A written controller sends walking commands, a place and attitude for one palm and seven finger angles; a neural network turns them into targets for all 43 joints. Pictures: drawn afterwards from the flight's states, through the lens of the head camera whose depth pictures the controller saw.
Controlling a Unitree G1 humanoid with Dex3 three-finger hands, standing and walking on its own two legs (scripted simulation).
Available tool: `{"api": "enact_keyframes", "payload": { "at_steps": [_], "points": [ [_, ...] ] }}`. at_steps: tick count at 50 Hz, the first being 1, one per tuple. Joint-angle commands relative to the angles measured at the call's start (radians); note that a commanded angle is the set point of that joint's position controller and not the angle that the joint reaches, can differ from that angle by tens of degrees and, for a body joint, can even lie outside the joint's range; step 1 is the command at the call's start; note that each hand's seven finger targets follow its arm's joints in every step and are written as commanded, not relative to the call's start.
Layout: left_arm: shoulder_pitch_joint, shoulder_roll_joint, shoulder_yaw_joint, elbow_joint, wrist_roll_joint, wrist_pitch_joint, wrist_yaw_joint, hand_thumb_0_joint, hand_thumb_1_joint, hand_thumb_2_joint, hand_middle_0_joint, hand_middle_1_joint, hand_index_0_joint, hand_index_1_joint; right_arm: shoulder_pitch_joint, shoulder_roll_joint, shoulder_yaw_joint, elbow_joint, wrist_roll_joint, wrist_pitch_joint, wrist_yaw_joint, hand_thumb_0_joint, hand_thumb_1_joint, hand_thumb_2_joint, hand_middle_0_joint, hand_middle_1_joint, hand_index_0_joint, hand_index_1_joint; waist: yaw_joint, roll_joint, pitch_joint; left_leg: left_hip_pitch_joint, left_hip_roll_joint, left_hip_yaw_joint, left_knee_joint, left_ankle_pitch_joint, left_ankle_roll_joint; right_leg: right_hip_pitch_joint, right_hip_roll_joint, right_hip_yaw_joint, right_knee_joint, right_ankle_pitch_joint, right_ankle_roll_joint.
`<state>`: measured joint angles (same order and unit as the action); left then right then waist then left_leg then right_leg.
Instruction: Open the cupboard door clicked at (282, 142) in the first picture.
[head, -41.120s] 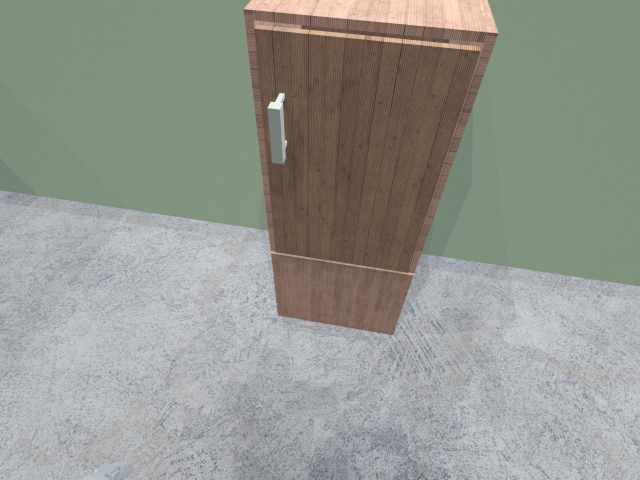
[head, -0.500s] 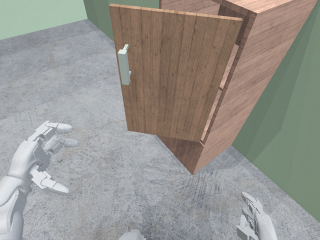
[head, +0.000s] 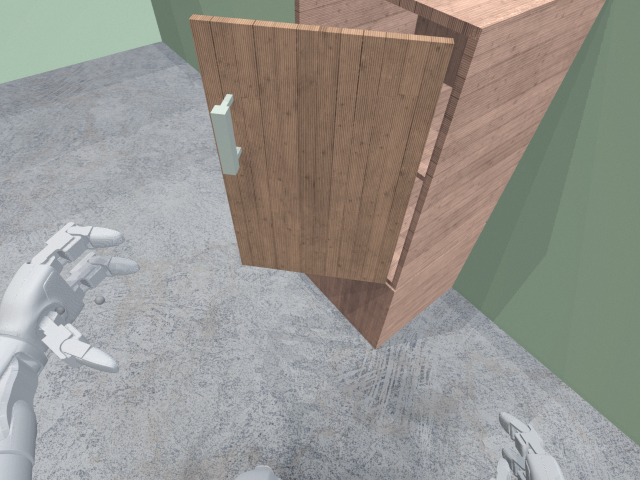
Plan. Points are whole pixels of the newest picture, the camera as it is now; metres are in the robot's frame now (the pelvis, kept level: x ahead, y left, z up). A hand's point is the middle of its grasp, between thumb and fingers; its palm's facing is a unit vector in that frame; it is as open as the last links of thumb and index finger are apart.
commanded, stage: raise the hand with hooked fingers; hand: left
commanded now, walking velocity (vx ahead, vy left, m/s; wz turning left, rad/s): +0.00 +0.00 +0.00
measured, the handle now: (229, 134) +0.62 +0.19 +0.08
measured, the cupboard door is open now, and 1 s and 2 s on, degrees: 43 43 43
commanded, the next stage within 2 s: move the hooked fingers beside the handle in 0.22 s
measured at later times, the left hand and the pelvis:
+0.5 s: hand (103, 282) +0.31 +0.27 +0.09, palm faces -0.03 -1.00 +0.01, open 14.0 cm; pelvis +0.00 -0.01 +0.00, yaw +1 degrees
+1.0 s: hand (141, 217) +0.41 +0.27 +0.09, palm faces -0.09 -1.00 +0.01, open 14.0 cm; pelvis +0.01 +0.01 -0.01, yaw -1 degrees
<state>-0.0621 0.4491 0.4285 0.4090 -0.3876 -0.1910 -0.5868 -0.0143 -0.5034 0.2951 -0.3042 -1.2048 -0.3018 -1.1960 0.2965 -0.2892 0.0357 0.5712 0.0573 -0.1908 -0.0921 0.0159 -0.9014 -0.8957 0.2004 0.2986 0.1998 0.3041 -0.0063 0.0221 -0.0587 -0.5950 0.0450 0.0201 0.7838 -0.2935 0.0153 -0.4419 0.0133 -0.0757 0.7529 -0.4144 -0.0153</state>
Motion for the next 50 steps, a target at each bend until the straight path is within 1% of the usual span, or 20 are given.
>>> {"api": "enact_keyframes", "payload": {
  "at_steps": [1,2,5,10,16,19,25,26,27,29,30,35,38,43,44,45,46,47,48,50],
  "points": [
    [-0.236,0.281,0.1,-0.222,-0.024,-0.073,0.012,0.0,-0.5,0.3,-0.3,-1.2,-0.3,-1.2,-0.057,-0.134,-0.054,-0.148,0.005,-0.056,-0.01,0.0,-0.9,-0.9,0.2,0.3,0.2,0.3,0.012,0.095,-0.232,0.276,-0.04,-0.036,-0.09,0.122,0.02,-0.053,0.029,0.054,-0.131,0.203,0.0],
    [-0.236,0.276,0.091,-0.228,-0.023,-0.074,0.011,0.0,-0.5,0.3,-0.3,-1.2,-0.3,-1.2,-0.061,-0.134,-0.053,-0.148,0.005,-0.056,-0.01,0.0,-0.9,-0.9,0.2,0.3,0.2,0.3,0.011,0.114,-0.222,0.28,-0.039,-0.037,-0.093,0.121,0.019,-0.061,0.03,0.053,-0.133,0.204,-0.001],
    [-0.222,0.287,0.103,-0.212,-0.027,-0.069,0.008,0.0,-0.5,0.3,-0.3,-1.2,-0.3,-1.2,-0.06,-0.136,-0.054,-0.146,0.005,-0.055,-0.013,0.0,-0.9,-0.9,0.2,0.3,0.2,0.3,0.013,0.059,-0.228,0.26,-0.039,-0.035,-0.085,0.133,0.021,-0.042,0.028,0.06,-0.133,0.225,0.005],
    [-0.237,0.275,0.092,-0.189,-0.032,-0.066,0.004,0.0,-0.5,0.3,-0.3,-1.2,-0.3,-1.2,-0.066,-0.135,-0.051,-0.145,0.008,-0.051,-0.015,0.0,-0.9,-0.9,0.2,0.3,0.2,0.3,0.011,0.073,-0.203,0.258,-0.042,-0.033,-0.089,0.119,0.02,-0.059,0.029,0.061,-0.136,0.216,0.006],
    [-0.231,0.268,0.091,-0.145,-0.034,-0.062,-0.003,0.0,-0.5,0.3,-0.3,-1.2,-0.3,-1.2,-0.066,-0.136,-0.051,-0.149,0.008,-0.044,-0.015,0.0,-0.9,-0.9,0.2,0.3,0.2,0.3,0.013,0.026,-0.206,0.244,-0.042,-0.033,-0.084,0.121,0.021,-0.056,0.025,0.066,-0.133,0.229,0.01],
    [-0.417,0.312,0.094,-0.091,-0.028,-0.073,-0.003,0.0,-0.5,0.3,-0.3,-1.2,-0.3,-1.2,-0.054,-0.146,-0.047,-0.12,0.007,-0.032,-0.029,0.0,-0.9,-0.9,0.2,0.3,0.2,0.3,-0.022,-0.004,-0.165,0.203,-0.04,-0.034,-0.064,0.073,0.021,-0.091,0.022,0.09,-0.145,0.162,0.015],
    [-0.623,0.337,0.054,0.014,0.011,-0.104,-0.016,0.0,-0.5,0.3,-0.3,-1.2,-0.3,-1.2,-0.042,-0.148,-0.044,-0.091,0.007,-0.023,-0.04,0.0,-0.9,-0.9,0.2,0.3,0.2,0.3,-0.036,0.097,-0.239,0.228,-0.037,-0.045,-0.048,0.054,0.019,-0.121,0.018,0.092,-0.126,0.115,0.001],
    [-0.659,0.311,0.021,0.023,0.018,-0.109,-0.018,0.0,-0.5,0.3,-0.3,-1.2,-0.3,-1.2,-0.04,-0.148,-0.043,-0.086,0.007,-0.023,-0.04,0.0,-0.9,-0.9,0.2,0.3,0.2,0.3,-0.043,0.11,-0.248,0.248,-0.037,-0.051,-0.052,0.052,0.019,-0.142,0.021,0.078,-0.12,0.116,-0.002],
    [-0.658,0.315,0.026,0.034,0.022,-0.111,-0.017,0.0,-0.5,0.3,-0.3,-1.2,-0.3,-1.2,-0.033,-0.15,-0.047,-0.081,0.006,-0.024,-0.04,0.0,-0.9,-0.9,0.2,0.3,0.2,0.3,-0.036,0.128,-0.281,0.267,-0.036,-0.054,-0.05,0.064,0.017,-0.142,0.022,0.072,-0.112,0.127,-0.005],
    [-0.667,0.314,0.018,0.069,0.022,-0.107,-0.016,0.0,-0.5,0.3,-0.3,-1.2,-0.3,-1.2,-0.022,-0.153,-0.047,-0.08,0.005,-0.018,-0.037,0.0,-0.9,-0.9,0.2,0.3,0.2,0.3,-0.034,0.093,-0.3,0.264,-0.036,-0.061,-0.047,0.085,0.02,-0.135,0.028,0.06,-0.098,0.149,-0.01],
    [-0.649,0.346,0.05,0.115,0.028,-0.099,-0.012,0.0,-0.5,0.3,-0.3,-1.2,-0.3,-1.2,-0.016,-0.158,-0.05,-0.077,0.005,-0.012,-0.034,0.0,-0.9,-0.9,0.2,0.3,0.2,0.3,-0.028,0.062,-0.298,0.246,-0.032,-0.06,-0.047,0.084,0.02,-0.135,0.027,0.061,-0.098,0.154,-0.006],
    [-0.647,0.41,0.104,0.216,0.049,-0.073,0.005,0.0,-0.5,0.3,-0.3,-1.2,-0.3,-1.2,0.005,-0.166,-0.051,-0.094,0.001,0.021,-0.015,0.0,-0.9,-0.9,0.2,0.3,0.2,0.3,-0.004,0.045,-0.3,0.183,-0.034,-0.046,-0.041,0.125,0.021,-0.099,0.025,0.057,-0.071,0.217,-0.006],
    [-0.731,0.403,0.086,0.226,0.065,-0.087,0.019,0.0,-0.5,0.3,-0.3,-1.2,-0.3,-1.2,0.027,-0.168,-0.056,-0.097,0.0,0.041,-0.008,0.0,-0.9,-0.9,0.2,0.3,0.2,0.3,-0.023,0.063,-0.299,0.196,-0.029,-0.048,-0.038,0.121,0.018,-0.142,0.032,0.045,-0.06,0.21,-0.005],
    [-0.845,0.399,0.071,0.226,0.08,-0.147,0.027,0.0,-0.5,0.3,-0.3,-1.2,-0.3,-1.2,0.068,-0.174,-0.067,-0.077,-0.005,0.06,-0.003,0.0,-0.9,-0.9,0.2,0.3,0.2,0.3,-0.05,0.112,-0.359,0.269,-0.019,-0.062,-0.018,0.158,0.014,-0.2,0.043,0.036,-0.041,0.213,-0.011],
    [-0.847,0.389,0.065,0.229,0.076,-0.155,0.024,0.0,-0.5,0.3,-0.3,-1.2,-0.3,-1.2,0.075,-0.173,-0.066,-0.075,-0.008,0.062,-0.003,0.0,-0.9,-0.9,0.2,0.3,0.2,0.3,-0.051,0.09,-0.372,0.265,-0.021,-0.062,-0.01,0.18,0.019,-0.188,0.046,0.037,-0.037,0.233,-0.013],
    [-0.851,0.411,0.077,0.247,0.082,-0.156,0.021,0.0,-0.5,0.3,-0.3,-1.2,-0.3,-1.2,0.081,-0.178,-0.069,-0.069,-0.006,0.068,-0.002,0.0,-0.9,-0.9,0.2,0.3,0.2,0.3,-0.05,0.101,-0.385,0.274,-0.017,-0.066,-0.011,0.183,0.015,-0.198,0.045,0.035,-0.034,0.232,-0.012],
    [-0.866,0.372,0.038,0.268,0.086,-0.151,0.016,0.0,-0.5,0.3,-0.3,-1.2,-0.3,-1.2,0.079,-0.174,-0.066,-0.067,-0.005,0.073,-0.001,0.0,-0.9,-0.9,0.2,0.3,0.2,0.3,-0.058,0.119,-0.374,0.281,-0.017,-0.069,-0.013,0.176,0.014,-0.218,0.044,0.033,-0.035,0.221,-0.012],
    [-0.897,0.381,0.041,0.283,0.089,-0.148,0.016,0.0,-0.5,0.3,-0.3,-1.2,-0.3,-1.2,0.088,-0.178,-0.069,-0.058,-0.006,0.078,-0.002,0.0,-0.9,-0.9,0.2,0.3,0.2,0.3,-0.066,0.1,-0.369,0.279,-0.013,-0.076,-0.013,0.165,0.014,-0.233,0.044,0.029,-0.035,0.208,-0.011],
    [-0.919,0.369,0.022,0.307,0.096,-0.141,0.013,0.0,-0.5,0.3,-0.3,-1.2,-0.3,-1.2,0.089,-0.178,-0.068,-0.052,-0.006,0.081,-0.001,0.0,-0.9,-0.9,0.2,0.3,0.2,0.3,-0.07,0.13,-0.358,0.281,-0.014,-0.076,-0.012,0.16,0.013,-0.25,0.043,0.029,-0.035,0.199,-0.012],
    [-0.939,0.401,0.042,0.337,0.105,-0.134,0.018,0.0,-0.5,0.3,-0.3,-1.2,-0.3,-1.2,0.103,-0.182,-0.068,-0.048,-0.007,0.091,-0.002,0.0,-0.9,-0.9,0.2,0.3,0.2,0.3,-0.069,0.112,-0.367,0.274,-0.013,-0.08,-0.01,0.173,0.015,-0.251,0.043,0.028,-0.032,0.207,-0.013]
  ]
}}
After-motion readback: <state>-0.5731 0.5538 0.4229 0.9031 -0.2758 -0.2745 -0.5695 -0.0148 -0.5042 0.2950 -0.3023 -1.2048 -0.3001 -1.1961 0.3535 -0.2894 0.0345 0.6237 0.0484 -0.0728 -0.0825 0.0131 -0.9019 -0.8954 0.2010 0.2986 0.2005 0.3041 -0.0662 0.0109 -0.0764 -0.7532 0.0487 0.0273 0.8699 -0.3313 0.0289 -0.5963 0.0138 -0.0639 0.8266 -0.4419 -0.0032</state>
